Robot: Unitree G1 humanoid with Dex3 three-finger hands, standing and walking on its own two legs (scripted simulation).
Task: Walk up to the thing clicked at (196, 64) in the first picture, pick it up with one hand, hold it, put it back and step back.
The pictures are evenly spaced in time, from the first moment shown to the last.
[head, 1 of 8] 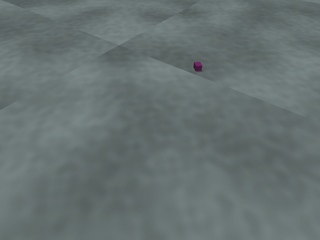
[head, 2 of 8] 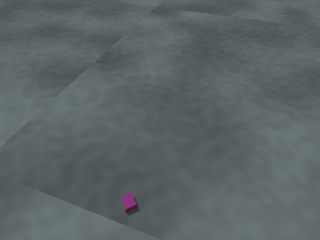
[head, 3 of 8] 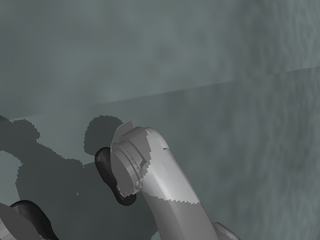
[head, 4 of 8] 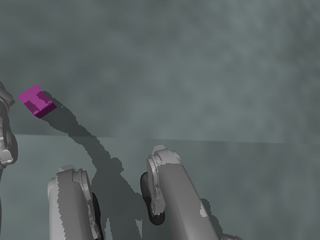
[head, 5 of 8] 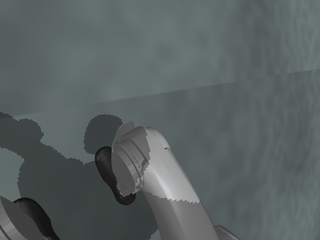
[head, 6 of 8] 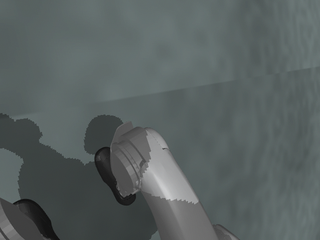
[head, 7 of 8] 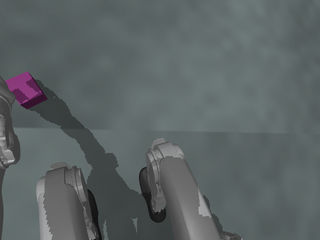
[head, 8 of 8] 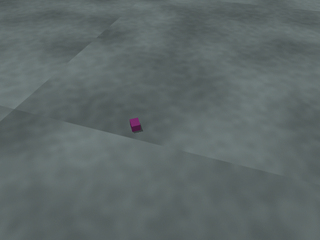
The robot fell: no
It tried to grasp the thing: yes
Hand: left
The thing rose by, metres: 0.01
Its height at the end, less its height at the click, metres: +0.00
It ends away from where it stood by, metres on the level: 0.01
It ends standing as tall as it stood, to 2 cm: yes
